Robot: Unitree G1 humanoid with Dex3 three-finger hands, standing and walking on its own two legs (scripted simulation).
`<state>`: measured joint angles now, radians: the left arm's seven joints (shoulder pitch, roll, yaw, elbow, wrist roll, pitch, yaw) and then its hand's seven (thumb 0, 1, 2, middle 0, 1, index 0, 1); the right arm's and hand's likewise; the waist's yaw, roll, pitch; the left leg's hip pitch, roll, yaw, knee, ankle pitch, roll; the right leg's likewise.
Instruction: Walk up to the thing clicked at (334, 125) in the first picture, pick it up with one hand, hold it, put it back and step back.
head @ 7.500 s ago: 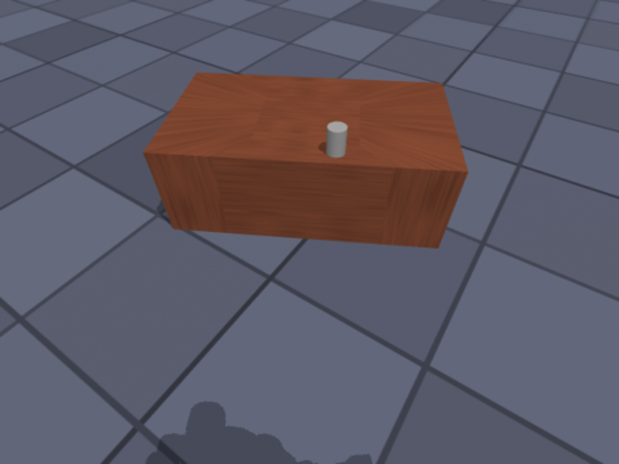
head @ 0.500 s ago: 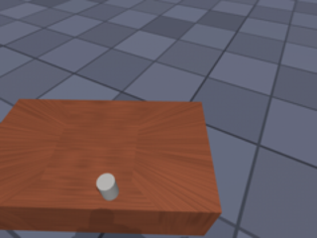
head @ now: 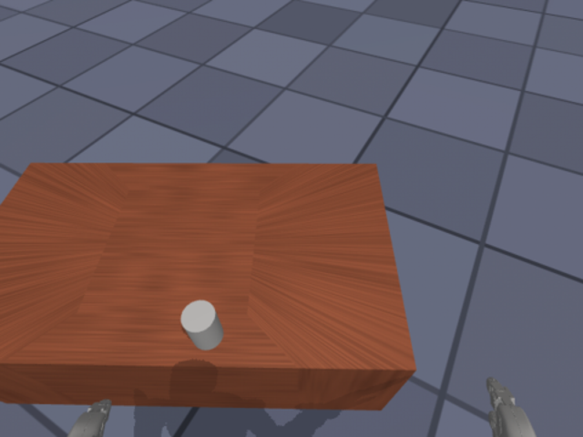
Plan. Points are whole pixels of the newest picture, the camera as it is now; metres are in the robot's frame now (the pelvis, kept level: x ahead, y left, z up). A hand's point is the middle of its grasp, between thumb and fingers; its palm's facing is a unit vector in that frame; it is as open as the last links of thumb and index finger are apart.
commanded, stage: go down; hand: left
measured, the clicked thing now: (203, 325) +0.41 +0.21 -0.29
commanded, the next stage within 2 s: none
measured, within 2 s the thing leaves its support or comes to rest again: neither
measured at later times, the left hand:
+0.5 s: hand (121, 432) +0.18 +0.26 -0.12, palm faces +0.06 -0.95 -0.32, open 17.3 cm
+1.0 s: hand (102, 429) +0.18 +0.28 -0.10, palm faces +0.11 -0.94 -0.32, open 17.3 cm
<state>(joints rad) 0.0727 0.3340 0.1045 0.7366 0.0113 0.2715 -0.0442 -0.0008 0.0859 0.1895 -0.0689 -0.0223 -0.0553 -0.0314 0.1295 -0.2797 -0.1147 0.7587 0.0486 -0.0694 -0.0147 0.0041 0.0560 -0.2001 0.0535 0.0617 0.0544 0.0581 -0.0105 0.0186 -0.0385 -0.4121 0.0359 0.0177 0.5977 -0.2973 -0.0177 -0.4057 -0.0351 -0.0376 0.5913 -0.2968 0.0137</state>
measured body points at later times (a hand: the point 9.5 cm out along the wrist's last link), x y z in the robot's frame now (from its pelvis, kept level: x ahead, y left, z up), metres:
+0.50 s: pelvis +0.02 +0.01 -0.01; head +0.06 +0.01 +0.44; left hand +0.17 +0.31 -0.09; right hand +0.18 -0.27 -0.10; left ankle +0.00 +0.13 -0.73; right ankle +0.00 -0.13 -0.73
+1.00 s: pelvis +0.02 +0.01 -0.02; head +0.05 +0.01 +0.43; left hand +0.17 +0.33 -0.07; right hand +0.18 -0.26 -0.08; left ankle +0.00 +0.13 -0.73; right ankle +0.00 -0.13 -0.73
